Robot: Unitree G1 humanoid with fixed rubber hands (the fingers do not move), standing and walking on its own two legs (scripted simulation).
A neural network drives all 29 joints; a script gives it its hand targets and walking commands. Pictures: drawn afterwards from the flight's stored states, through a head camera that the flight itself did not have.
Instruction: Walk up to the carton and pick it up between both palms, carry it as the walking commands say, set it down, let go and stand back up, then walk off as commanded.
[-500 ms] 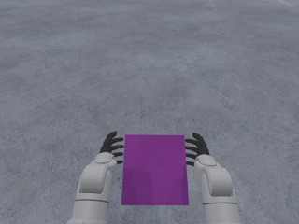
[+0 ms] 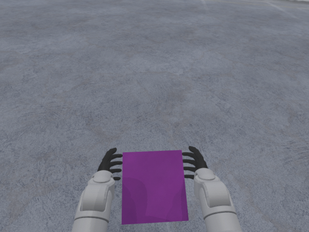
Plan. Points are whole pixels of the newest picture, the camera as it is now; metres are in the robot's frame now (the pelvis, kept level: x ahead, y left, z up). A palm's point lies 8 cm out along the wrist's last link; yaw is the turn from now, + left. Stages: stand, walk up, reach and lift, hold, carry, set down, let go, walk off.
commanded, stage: set down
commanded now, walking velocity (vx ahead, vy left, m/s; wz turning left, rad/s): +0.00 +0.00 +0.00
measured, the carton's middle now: (153, 185) +0.31 +0.02 -0.06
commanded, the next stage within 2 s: none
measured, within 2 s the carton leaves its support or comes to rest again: neither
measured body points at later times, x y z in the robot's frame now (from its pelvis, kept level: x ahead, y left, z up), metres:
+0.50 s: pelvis -0.05 +0.02 -0.03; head -0.05 +0.02 +0.42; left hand +0.29 +0.15 -0.01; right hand +0.31 -0.10 -0.01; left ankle +0.05 +0.12 -0.74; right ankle +0.00 -0.10 -0.74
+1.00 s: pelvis -0.04 +0.00 -0.06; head +0.12 +0.01 +0.36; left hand +0.32 +0.15 -0.13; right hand +0.34 -0.09 -0.12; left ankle +0.05 +0.12 -0.74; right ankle +0.00 -0.10 -0.74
